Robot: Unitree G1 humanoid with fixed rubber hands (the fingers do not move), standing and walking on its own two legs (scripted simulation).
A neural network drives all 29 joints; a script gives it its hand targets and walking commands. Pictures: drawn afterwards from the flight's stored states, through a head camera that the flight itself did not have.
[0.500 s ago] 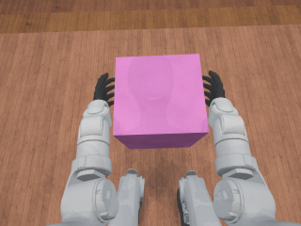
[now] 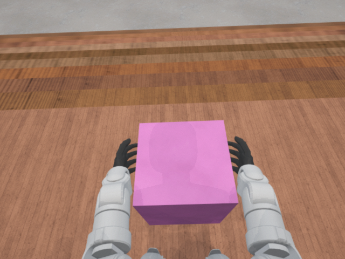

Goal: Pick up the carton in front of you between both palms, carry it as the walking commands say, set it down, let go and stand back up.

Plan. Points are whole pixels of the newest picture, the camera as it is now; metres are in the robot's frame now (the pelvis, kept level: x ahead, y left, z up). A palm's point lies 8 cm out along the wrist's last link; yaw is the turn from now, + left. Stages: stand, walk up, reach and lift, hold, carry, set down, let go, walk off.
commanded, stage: reach and lift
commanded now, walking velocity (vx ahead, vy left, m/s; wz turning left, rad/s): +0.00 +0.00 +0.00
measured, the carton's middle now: (183, 177) +0.36 +0.01 -0.09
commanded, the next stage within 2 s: hold in 1.34 s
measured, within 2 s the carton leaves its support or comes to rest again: neither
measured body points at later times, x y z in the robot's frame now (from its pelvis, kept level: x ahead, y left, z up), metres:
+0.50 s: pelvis +0.02 +0.00 +0.06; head -0.01 +0.00 +0.51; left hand +0.33 +0.16 +0.08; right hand +0.33 -0.15 +0.08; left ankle +0.05 +0.13 -0.68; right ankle +0.04 -0.13 -0.68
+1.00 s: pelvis +0.03 +0.00 +0.07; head +0.01 +0.01 +0.51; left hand +0.33 +0.16 +0.09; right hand +0.34 -0.15 +0.09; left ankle +0.05 +0.13 -0.68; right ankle +0.04 -0.13 -0.68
